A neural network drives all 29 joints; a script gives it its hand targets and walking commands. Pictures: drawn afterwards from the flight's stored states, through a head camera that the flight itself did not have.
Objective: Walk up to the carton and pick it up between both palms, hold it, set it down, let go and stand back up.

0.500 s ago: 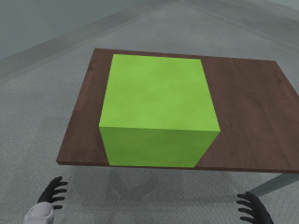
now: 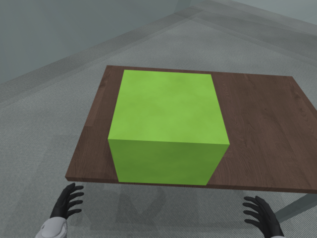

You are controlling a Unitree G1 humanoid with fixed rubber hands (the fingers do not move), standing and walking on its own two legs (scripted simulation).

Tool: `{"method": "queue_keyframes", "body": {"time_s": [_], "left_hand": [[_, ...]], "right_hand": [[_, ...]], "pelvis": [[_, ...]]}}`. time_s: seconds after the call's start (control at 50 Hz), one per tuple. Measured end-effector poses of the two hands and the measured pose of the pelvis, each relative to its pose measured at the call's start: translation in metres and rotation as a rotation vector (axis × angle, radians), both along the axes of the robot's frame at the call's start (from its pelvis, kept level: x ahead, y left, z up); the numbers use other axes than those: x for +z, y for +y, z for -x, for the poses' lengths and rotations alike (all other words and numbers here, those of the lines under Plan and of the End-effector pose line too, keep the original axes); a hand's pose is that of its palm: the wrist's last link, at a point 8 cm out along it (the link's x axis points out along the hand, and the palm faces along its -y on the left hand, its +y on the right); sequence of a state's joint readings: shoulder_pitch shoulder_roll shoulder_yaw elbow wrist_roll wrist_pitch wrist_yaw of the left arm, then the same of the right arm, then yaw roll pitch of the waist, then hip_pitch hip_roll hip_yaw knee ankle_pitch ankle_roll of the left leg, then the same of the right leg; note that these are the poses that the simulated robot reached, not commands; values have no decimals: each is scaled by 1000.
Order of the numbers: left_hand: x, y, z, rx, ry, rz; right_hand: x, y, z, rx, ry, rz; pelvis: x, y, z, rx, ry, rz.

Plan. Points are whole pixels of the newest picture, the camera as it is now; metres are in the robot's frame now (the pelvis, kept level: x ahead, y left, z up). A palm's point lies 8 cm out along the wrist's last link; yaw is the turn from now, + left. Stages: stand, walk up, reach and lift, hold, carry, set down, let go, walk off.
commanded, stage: reach and lift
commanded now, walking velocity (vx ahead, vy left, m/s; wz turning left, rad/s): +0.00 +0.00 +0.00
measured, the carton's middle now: (165, 127) +0.45 +0.01 -0.03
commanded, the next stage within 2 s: none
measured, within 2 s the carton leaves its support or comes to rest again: neither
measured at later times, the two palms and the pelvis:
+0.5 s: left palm (64, 204) +0.19 +0.25 -0.03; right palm (273, 220) +0.19 -0.26 -0.02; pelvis +0.02 +0.02 +0.00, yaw +0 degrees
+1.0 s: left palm (72, 176) +0.24 +0.24 +0.01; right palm (274, 193) +0.24 -0.26 +0.02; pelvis +0.01 +0.02 +0.00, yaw -2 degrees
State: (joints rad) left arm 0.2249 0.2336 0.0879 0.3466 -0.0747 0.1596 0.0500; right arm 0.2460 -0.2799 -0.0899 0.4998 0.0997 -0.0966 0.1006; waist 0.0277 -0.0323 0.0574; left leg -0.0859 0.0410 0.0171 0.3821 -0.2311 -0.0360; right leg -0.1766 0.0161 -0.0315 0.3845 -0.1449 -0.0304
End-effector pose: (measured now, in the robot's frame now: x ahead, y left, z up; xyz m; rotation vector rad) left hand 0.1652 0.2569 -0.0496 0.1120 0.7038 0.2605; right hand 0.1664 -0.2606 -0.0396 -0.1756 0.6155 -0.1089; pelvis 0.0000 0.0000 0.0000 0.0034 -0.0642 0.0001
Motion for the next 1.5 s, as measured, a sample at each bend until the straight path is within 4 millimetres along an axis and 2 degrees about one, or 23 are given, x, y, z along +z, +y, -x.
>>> {"method": "queue_keyframes", "body": {"time_s": [0.14, 0.4, 0.7, 0.94, 1.1, 1.3, 1.5], "left_hand": [[5, 0, 1, -10, -77, 0], [23, -1, -18, -30, -261, 10], [26, -27, -39, -67, -370, 59], [48, -20, -73, -56, -398, 37], [68, -16, -93, -60, -410, 40], [93, -19, -127, -86, -405, 49], [119, -14, -160, -105, -412, 38]], "right_hand": [[4, 7, -7, -14, -57, -25], [17, 4, -21, -9, -188, -64], [32, -3, -25, 4, -269, -88], [50, -1, -62, 24, -311, -110], [72, -3, -91, 38, -344, -119], [88, -9, -121, 32, -333, -134], [109, -12, -149, 39, -359, -129]], "pelvis": [[1, 7, -6, 0, 16, 7], [1, 18, -18, -7, 23, 17], [-1, 16, -15, -15, 31, 12], [1, 15, -14, -27, 40, 7], [2, 15, -16, -25, 49, 9], [4, 15, -22, -27, 71, 10], [6, 18, -23, -40, 94, 11]]}}
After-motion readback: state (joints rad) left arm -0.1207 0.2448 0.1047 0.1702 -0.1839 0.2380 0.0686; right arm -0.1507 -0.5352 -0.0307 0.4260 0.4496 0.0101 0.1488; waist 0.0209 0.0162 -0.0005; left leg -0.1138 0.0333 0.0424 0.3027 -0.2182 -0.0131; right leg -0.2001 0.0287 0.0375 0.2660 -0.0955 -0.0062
